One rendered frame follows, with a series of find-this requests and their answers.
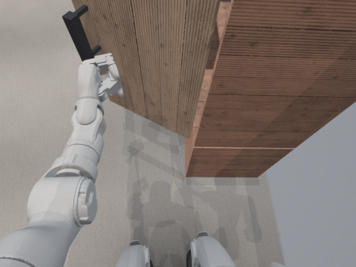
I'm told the left robot shin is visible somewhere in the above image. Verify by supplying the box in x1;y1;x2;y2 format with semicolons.
130;240;142;246

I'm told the left robot hand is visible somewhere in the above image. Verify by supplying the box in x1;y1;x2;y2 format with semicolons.
77;53;124;104

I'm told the robot right thigh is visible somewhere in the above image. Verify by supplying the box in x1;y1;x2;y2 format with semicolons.
190;236;236;267

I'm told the cupboard door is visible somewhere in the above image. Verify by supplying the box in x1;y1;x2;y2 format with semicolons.
72;0;221;139

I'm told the handle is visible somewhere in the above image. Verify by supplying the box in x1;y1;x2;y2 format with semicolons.
62;5;101;61

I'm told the left robot forearm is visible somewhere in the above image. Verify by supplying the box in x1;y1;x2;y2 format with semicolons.
27;98;106;221

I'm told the left robot upper arm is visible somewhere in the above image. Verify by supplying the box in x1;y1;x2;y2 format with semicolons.
0;176;97;267

